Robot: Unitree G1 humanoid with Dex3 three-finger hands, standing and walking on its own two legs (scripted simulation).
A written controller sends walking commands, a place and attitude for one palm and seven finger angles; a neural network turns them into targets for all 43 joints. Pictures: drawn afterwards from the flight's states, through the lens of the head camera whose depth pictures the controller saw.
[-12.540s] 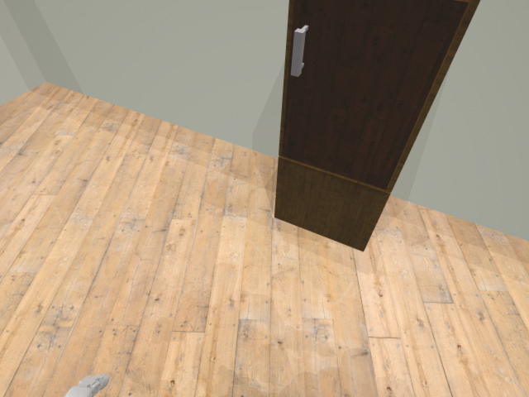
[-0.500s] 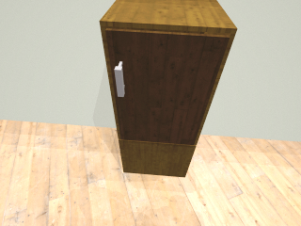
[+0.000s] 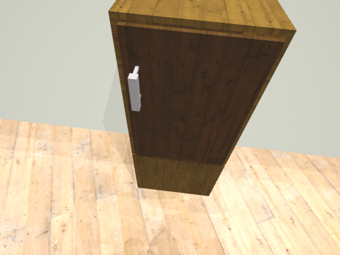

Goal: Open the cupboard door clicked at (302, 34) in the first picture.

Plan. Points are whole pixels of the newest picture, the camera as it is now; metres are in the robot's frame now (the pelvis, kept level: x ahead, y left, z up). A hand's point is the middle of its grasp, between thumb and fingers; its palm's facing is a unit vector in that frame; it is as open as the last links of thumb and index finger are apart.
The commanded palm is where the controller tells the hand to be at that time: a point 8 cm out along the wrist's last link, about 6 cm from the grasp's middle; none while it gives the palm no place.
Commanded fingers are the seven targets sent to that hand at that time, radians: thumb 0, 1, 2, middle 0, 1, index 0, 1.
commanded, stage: come to a stop and stand still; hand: left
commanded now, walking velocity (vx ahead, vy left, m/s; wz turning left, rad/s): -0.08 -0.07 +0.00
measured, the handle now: (136, 88) +0.54 +0.14 +0.07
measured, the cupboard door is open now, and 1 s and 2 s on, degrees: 0 0 0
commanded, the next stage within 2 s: look again from close up in 0.96 s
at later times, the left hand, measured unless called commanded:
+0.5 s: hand out of the picture +0.02 +0.20 -0.18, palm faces -0.05 -0.99 -0.15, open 7.3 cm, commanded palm none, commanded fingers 0.00 0.90 0.90 -0.20 -0.30 -0.20 -0.30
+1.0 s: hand out of the picture -0.05 +0.13 -0.18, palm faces +0.01 -0.99 -0.14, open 7.3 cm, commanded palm none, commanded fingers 0.00 0.90 0.90 -0.20 -0.30 -0.20 -0.30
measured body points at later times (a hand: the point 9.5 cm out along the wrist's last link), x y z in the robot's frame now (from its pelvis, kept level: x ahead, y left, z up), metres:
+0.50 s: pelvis -0.04 +0.03 +0.00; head -0.03 +0.05 +0.45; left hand +0.02 +0.25 -0.17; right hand -0.07 -0.20 -0.15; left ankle -0.02 +0.09 -0.75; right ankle -0.05 -0.14 -0.70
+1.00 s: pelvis -0.03 -0.01 +0.00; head -0.02 -0.01 +0.45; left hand -0.05 +0.18 -0.17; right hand -0.06 -0.21 -0.17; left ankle -0.02 +0.09 -0.75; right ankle -0.04 -0.15 -0.75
